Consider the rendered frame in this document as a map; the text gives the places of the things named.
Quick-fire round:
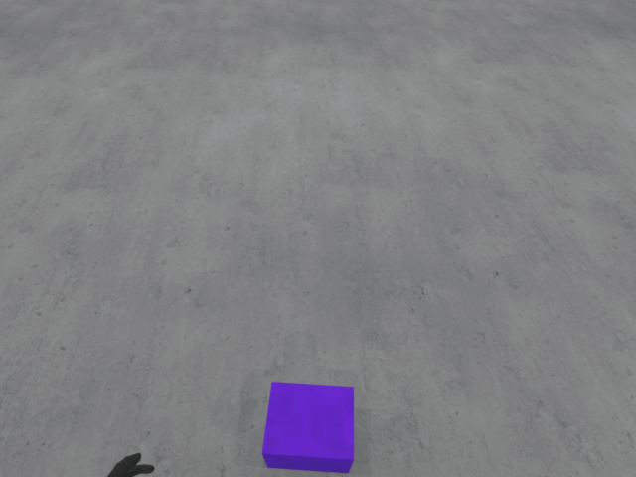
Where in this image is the carton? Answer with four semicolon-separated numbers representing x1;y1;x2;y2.
262;382;354;473

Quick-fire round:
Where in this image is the robot left hand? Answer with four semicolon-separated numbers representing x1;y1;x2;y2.
107;453;154;477

